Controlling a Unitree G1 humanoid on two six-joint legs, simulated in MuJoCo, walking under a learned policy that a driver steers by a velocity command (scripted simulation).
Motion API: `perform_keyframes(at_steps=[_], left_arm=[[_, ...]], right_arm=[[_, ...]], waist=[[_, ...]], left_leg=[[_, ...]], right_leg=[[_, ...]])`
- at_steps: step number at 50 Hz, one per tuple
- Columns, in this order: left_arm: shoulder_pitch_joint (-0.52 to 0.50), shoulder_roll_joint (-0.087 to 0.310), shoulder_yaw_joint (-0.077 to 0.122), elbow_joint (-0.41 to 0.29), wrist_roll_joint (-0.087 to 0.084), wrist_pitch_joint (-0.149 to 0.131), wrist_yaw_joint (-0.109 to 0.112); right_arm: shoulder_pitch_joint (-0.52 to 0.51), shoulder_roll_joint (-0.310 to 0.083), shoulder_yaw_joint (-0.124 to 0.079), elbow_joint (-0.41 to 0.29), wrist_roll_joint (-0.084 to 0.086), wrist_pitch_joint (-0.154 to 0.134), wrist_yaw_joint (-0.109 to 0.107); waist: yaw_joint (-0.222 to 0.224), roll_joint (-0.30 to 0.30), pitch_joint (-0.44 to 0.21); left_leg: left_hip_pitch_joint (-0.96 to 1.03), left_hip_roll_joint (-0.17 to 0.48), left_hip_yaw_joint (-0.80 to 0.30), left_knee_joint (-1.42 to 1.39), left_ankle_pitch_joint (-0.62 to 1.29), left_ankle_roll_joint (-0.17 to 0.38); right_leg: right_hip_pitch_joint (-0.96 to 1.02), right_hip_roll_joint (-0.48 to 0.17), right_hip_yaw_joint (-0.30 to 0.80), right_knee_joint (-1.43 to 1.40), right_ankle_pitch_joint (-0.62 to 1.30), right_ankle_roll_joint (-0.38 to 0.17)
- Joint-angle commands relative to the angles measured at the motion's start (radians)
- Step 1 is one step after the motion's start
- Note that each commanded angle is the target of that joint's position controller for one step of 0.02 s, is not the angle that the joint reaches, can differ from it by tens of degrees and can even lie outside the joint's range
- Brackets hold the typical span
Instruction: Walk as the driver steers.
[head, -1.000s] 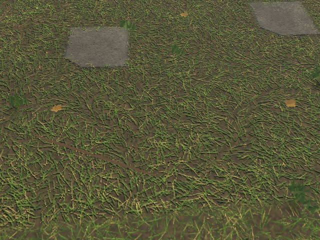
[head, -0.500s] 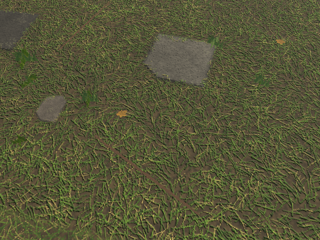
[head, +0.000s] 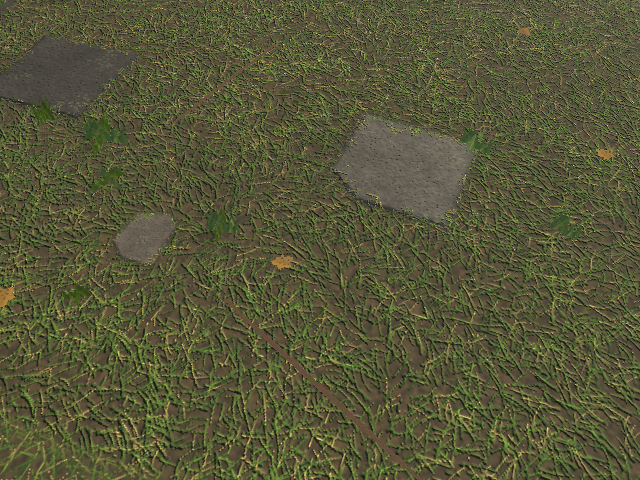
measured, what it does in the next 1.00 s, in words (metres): steps on the spot, turning right: right foot, then left foot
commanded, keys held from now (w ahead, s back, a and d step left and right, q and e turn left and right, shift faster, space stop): e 0.76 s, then no key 0.22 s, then q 0.02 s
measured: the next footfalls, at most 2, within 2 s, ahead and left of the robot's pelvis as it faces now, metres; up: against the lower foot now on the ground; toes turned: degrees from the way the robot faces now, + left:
right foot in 0.10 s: +0.00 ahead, -0.12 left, +0.00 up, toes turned -6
left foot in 0.48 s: +0.07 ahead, +0.11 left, +0.00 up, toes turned -21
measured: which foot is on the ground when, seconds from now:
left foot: down 0.00-0.12, up 0.14-0.46, down 0.48-0.90, up 0.92-1.00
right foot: up 0.00-0.08, down 0.10-0.48, up 0.50-0.88, down 0.90-1.00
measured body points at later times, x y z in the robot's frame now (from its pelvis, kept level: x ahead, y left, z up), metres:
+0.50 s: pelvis -0.01 +0.02 +0.00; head +0.02 +0.02 +0.45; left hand +0.21 +0.26 -0.11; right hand +0.05 -0.30 -0.09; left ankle +0.03 +0.12 -0.74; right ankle -0.04 -0.12 -0.73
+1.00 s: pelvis -0.04 -0.02 +0.00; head -0.02 -0.06 +0.45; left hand +0.24 +0.13 -0.08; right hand -0.08 -0.33 -0.12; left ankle +0.01 +0.12 -0.68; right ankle -0.09 -0.10 -0.74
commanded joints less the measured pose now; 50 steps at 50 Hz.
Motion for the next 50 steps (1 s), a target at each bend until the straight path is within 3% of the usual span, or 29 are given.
perform_keyframes(at_steps=[1,4,5,6,7,8,10,11,13,16,20,22,23,24,25,26,27,29,31,34,38,42,44,45,46,47,48,49,50], left_arm=[[-0.039,0.103,0.022,-0.082,-0.006,-0.010,0.001],[0.007,0.094,0.023,-0.074,0.003,-0.008,-0.008],[0.009,0.132,0.032,-0.081,0.011,-0.009,-0.007],[0.027,0.233,0.058,-0.081,0.010,-0.011,0.005],[0.050,0.235,0.061,-0.086,0.022,-0.018,0.004],[0.078,0.212,0.053,-0.086,0.042,-0.036,0.004],[-0.015,0.195,0.053,-0.104,0.017,-0.057,0.012],[-0.047,0.181,0.050,-0.112,0.001,-0.055,0.018],[-0.045,0.168,0.049,-0.112,-0.004,-0.039,0.029],[-0.031,0.188,0.060,-0.117,0.000,-0.020,0.037],[-0.063,0.204,0.066,-0.135,-0.003,-0.005,0.027],[-0.105,0.191,0.060,-0.147,-0.015,0.001,0.028],[-0.093,0.168,0.053,-0.149,-0.015,0.001,0.031],[-0.053,0.113,0.038,-0.151,0.002,0.000,0.030],[-0.035,0.104,0.040,-0.179,-0.002,-0.009,0.030],[-0.011,0.189,0.065,-0.158,0.005,-0.015,0.032],[0.000,0.224,0.083,-0.137,-0.007,-0.010,0.030],[0.020,0.187,0.082,-0.111,0.000,0.011,0.034],[-0.017,0.147,0.071,-0.136,-0.006,0.014,0.026],[-0.085,0.116,0.055,-0.186,-0.008,0.009,0.014],[-0.090,0.095,0.039,-0.217,-0.001,0.010,-0.008],[-0.036,0.099,0.042,-0.212,0.003,0.018,-0.017],[0.041,0.118,0.051,-0.183,0.008,0.018,-0.014],[0.070,0.192,0.067,-0.186,0.008,0.016,-0.001],[0.029,0.249,0.067,-0.217,0.028,0.007,0.007],[0.041,0.189,0.053,-0.215,0.051,-0.015,-0.001],[0.002,0.165,0.042,-0.203,0.051,-0.033,-0.004],[-0.044,0.155,0.041,-0.196,0.039,-0.042,-0.003],[-0.085,0.111,0.024,-0.193,0.030,-0.049,0.000]], right_arm=[[0.012,-0.226,-0.077,-0.037,0.014,0.007,-0.019],[-0.009,-0.225,-0.087,-0.026,0.030,0.016,-0.032],[0.007,-0.211,-0.089,-0.021,0.030,0.012,-0.035],[-0.009,-0.162,-0.080,-0.056,-0.002,0.004,-0.034],[-0.109,-0.144,-0.074,-0.081,-0.009,0.000,-0.041],[-0.139,-0.158,-0.081,-0.086,0.002,0.000,-0.040],[-0.077,-0.164,-0.092,-0.055,0.021,0.007,-0.033],[-0.065,-0.175,-0.097,-0.049,0.016,0.007,-0.036],[-0.063,-0.144,-0.089,-0.046,0.016,-0.003,-0.035],[-0.069,-0.128,-0.081,-0.046,0.025,-0.016,-0.024],[-0.024,-0.166,-0.090,-0.035,0.035,-0.026,-0.008],[0.045,-0.173,-0.097,-0.013,0.034,-0.035,0.001],[0.071,-0.193,-0.105,-0.004,0.030,-0.038,-0.001],[0.103,-0.260,-0.119,-0.009,0.012,-0.036,-0.009],[0.069,-0.327,-0.130,-0.017,-0.021,-0.031,-0.005],[0.032,-0.267,-0.110,-0.045,-0.035,-0.040,-0.003],[-0.021,-0.211,-0.093,-0.056,-0.027,-0.046,-0.007],[-0.068,-0.181,-0.082,-0.061,0.005,-0.046,-0.017],[-0.034,-0.182,-0.077,-0.050,0.005,-0.040,-0.029],[0.040,-0.206,-0.085,-0.033,0.000,-0.028,-0.041],[0.023,-0.256,-0.103,-0.035,0.009,-0.018,-0.027],[0.015,-0.272,-0.104,-0.019,0.038,-0.015,-0.004],[0.045,-0.232,-0.089,0.010,0.053,-0.017,0.000],[0.083,-0.171,-0.068,0.013,0.017,-0.022,0.007],[0.060,-0.127,-0.048,-0.029,-0.018,-0.025,0.008],[-0.004,-0.198,-0.071,-0.031,0.006,-0.018,-0.006],[-0.008,-0.221,-0.081,-0.024,0.027,-0.010,-0.008],[0.012,-0.217,-0.085,-0.002,0.028,-0.003,-0.014],[0.036,-0.215,-0.086,0.021,0.020,0.006,-0.019]], waist=[[-0.040,0.165,-0.076],[-0.003,0.141,-0.074],[-0.009,0.073,-0.073],[-0.044,-0.159,-0.092],[0.031,-0.239,-0.058],[0.055,-0.178,-0.071],[-0.002,-0.066,-0.061],[-0.015,-0.051,-0.056],[-0.014,-0.075,-0.076],[0.005,-0.102,-0.101],[0.004,-0.154,-0.093],[-0.040,-0.150,-0.091],[-0.045,-0.120,-0.096],[-0.026,0.054,-0.129],[0.008,0.314,-0.090],[0.003,0.236,-0.082],[0.022,0.173,-0.055],[0.023,0.151,-0.019],[-0.005,0.165,-0.008],[-0.058,0.176,-0.045],[-0.063,0.185,-0.075],[-0.033,0.188,-0.088],[0.005,0.137,-0.098],[-0.016,-0.053,-0.141],[-0.031,-0.263,-0.138],[0.037,-0.146,-0.170],[0.011,-0.126,-0.123],[-0.008,-0.108,-0.097],[-0.023,-0.099,-0.084]], left_leg=[[0.158,0.315,-0.233,-0.093,0.532,0.201],[0.121,0.288,-0.172,-0.040,0.461,0.139],[0.071,0.229,-0.115,0.035,0.317,0.074],[-0.074,0.092,0.025,0.219,0.135,-0.022],[-0.251,-0.037,0.023,0.354,-0.233,-0.078],[-0.326,-0.027,-0.071,0.561,-0.403,-0.085],[-0.377,0.011,-0.118,0.624,-0.299,-0.091],[-0.377,0.024,-0.125,0.575,-0.239,-0.099],[-0.321,0.007,-0.099,0.481,-0.169,-0.123],[-0.236,-0.007,-0.094,0.303,-0.126,-0.131],[-0.095,-0.033,-0.086,0.118,-0.088,-0.119],[0.015,-0.037,-0.072,-0.086,0.051,-0.098],[0.099,0.004,-0.094,-0.160,0.127,-0.076],[0.208,0.201,-0.277,-0.201,0.189,-0.007],[0.167,0.389,-0.539,-0.243,0.294,0.163],[0.110,0.438,-0.555,-0.253,0.276,0.240],[0.068,0.380,-0.443,-0.245,0.236,0.210],[0.069,0.285,-0.292,-0.239,0.161,0.150],[0.078,0.253,-0.202,-0.243,0.211,0.157],[0.199,0.289,-0.175,-0.233,0.272,0.189],[0.178,0.316,-0.104,-0.210,0.354,0.192],[0.150,0.325,-0.084,-0.134,0.438,0.171],[0.056,0.277,-0.025,-0.021,0.348,0.080],[-0.104,0.197,0.066,0.168,0.091,-0.020],[-0.311,0.076,0.074,0.357,-0.378,-0.106],[-0.292,0.090,-0.042,0.511,-0.420,-0.117],[-0.293,0.099,-0.064,0.563,-0.365,-0.109],[-0.304,0.102,-0.073,0.559,-0.299,-0.106],[-0.292,0.111,-0.086,0.537,-0.234,-0.112]], right_leg=[[-0.067,0.014,-0.035,-0.039,-0.002,-0.019],[0.029,0.026,-0.050,-0.233,0.190,-0.077],[0.084,-0.008,0.031,-0.306,0.385,-0.120],[0.174,-0.163,0.261,-0.323,0.661,-0.221],[0.211,-0.282,0.455,-0.395,0.729,-0.379],[0.242,-0.317,0.483,-0.425,0.721,-0.433],[0.254,-0.231,0.360,-0.394,0.658,-0.351],[0.255,-0.205,0.331,-0.390,0.638,-0.318],[0.242,-0.158,0.301,-0.381,0.643,-0.297],[0.233,-0.138,0.309,-0.363,0.583,-0.291],[0.148,-0.131,0.393,-0.359,0.499,-0.285],[0.107,-0.095,0.420,-0.320,0.427,-0.242],[0.054,-0.057,0.409,-0.280,0.325,-0.200],[-0.056,0.029,0.314,-0.092,0.093,-0.140],[-0.240,0.169,0.154,0.106,-0.220,-0.084],[-0.246,0.094,0.177,0.328,-0.231,-0.055],[-0.241,0.078,0.169,0.413,-0.160,-0.048],[-0.274,0.060,0.141,0.473,-0.033,-0.014],[-0.282,0.051,0.093,0.447,0.025,0.012],[-0.303,0.019,0.061,0.306,0.030,0.036],[-0.168,-0.005,-0.004,0.121,0.004,0.017],[-0.017,0.035,-0.052,-0.108,0.070,-0.037],[0.183,0.058,-0.044,-0.366,0.305,-0.097],[0.361,-0.096,0.164,-0.389,0.604,-0.146],[0.372,-0.336,0.426,-0.365,0.853,-0.343],[0.277,-0.350,0.416,-0.386,0.755,-0.435],[0.233,-0.285,0.329,-0.400,0.667,-0.398],[0.220,-0.227,0.274,-0.408,0.569,-0.344],[0.208,-0.204,0.230,-0.411,0.561,-0.310]])
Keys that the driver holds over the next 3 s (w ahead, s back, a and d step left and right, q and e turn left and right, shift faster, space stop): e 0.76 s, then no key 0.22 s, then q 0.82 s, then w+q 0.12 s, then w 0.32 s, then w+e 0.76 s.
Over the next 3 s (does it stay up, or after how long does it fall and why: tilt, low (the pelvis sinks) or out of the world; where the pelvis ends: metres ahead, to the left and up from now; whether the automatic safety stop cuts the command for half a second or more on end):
stays up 0.46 -0.03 -0.01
